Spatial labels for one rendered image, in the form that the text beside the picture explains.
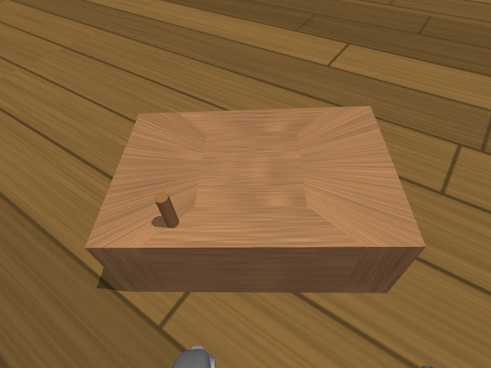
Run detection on can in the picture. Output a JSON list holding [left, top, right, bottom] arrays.
[[154, 192, 179, 228]]

